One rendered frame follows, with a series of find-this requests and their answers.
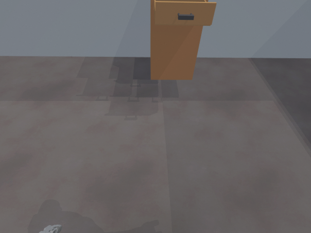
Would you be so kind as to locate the drawer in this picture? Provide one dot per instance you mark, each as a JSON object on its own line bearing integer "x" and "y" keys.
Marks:
{"x": 166, "y": 12}

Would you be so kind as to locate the cabinet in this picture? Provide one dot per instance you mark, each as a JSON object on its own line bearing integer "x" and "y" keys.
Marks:
{"x": 174, "y": 50}

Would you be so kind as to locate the handle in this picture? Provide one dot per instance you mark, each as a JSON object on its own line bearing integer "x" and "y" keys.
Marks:
{"x": 185, "y": 17}

